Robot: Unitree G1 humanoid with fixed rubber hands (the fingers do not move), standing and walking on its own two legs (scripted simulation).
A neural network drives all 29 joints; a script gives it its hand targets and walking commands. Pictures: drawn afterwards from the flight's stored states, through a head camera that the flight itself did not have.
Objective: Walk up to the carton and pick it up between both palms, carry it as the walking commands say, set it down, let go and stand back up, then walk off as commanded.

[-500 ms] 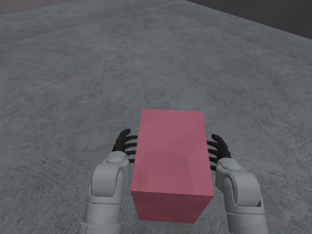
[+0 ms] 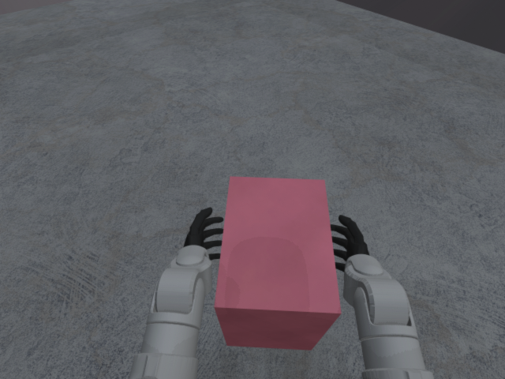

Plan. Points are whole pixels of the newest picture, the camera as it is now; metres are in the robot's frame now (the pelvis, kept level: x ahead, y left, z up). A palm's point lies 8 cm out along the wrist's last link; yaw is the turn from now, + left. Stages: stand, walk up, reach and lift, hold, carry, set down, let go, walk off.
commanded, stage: carry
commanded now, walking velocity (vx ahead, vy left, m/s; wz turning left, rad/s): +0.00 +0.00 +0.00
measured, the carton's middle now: (272, 268) +0.31 +0.00 -0.03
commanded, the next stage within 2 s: hold in 0.52 s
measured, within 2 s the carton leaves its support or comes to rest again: neither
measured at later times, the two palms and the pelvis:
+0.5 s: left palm (203, 251) +0.30 +0.11 +0.05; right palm (361, 261) +0.29 -0.14 +0.04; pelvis +0.00 -0.01 +0.00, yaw +0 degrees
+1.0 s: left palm (198, 256) +0.28 +0.12 +0.06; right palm (361, 265) +0.28 -0.13 +0.05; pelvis -0.03 -0.01 +0.00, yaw -2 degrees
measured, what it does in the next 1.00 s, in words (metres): stands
